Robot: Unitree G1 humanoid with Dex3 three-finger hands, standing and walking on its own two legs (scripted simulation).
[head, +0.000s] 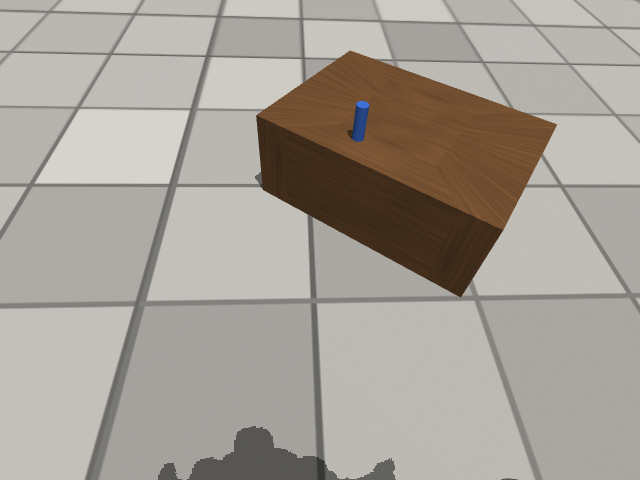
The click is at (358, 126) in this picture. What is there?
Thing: slim round
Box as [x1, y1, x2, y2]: [352, 101, 368, 141]
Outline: 364,101 359,101 356,103 352,138 356,141 360,141 363,139 368,109 368,103
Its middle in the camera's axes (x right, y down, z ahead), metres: +0.15 -0.41 +1.37
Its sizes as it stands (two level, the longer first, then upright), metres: 0.044 0.044 0.137
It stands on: a support 0.39 m high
